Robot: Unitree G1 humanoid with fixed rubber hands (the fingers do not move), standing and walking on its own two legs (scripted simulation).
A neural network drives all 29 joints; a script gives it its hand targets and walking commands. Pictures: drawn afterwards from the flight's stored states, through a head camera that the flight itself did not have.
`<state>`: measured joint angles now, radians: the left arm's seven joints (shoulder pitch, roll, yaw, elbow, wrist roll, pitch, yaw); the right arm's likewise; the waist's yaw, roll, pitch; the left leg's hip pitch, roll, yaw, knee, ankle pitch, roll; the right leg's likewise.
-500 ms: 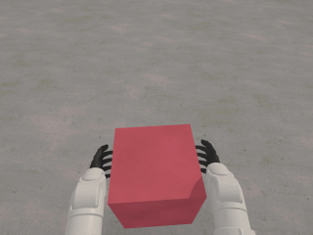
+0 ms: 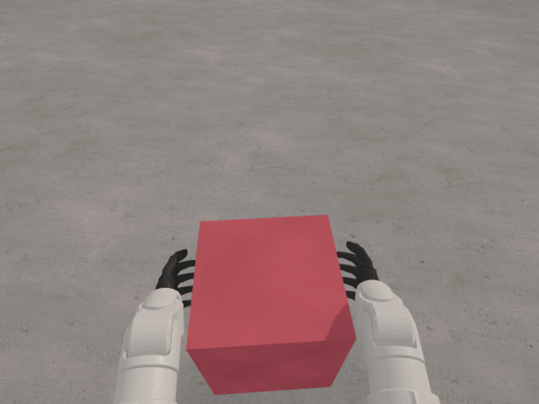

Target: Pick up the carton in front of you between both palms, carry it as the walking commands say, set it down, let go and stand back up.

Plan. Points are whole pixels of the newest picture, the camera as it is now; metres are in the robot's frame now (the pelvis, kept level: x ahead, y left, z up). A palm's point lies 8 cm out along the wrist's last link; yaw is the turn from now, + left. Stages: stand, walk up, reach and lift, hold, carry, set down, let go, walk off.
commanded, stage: carry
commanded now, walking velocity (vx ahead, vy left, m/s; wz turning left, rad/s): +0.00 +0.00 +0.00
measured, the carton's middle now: (268, 308) +0.30 +0.00 -0.04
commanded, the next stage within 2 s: hold in 0.66 s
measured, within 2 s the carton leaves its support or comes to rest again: neither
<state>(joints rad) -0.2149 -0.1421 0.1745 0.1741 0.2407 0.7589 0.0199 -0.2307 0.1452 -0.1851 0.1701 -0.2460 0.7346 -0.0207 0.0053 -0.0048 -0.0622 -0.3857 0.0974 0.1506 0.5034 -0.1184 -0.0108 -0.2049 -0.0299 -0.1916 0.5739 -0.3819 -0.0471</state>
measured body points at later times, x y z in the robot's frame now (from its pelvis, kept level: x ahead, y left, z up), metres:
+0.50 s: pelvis +0.01 +0.00 +0.00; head +0.00 +0.00 +0.45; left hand +0.30 +0.16 +0.02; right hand +0.31 -0.15 +0.03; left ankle +0.09 +0.14 -0.73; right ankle -0.04 -0.07 -0.73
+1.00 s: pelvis +0.00 +0.03 +0.01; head -0.03 +0.05 +0.46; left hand +0.32 +0.11 +0.04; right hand +0.26 -0.18 +0.04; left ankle +0.09 +0.16 -0.73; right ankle -0.04 -0.08 -0.73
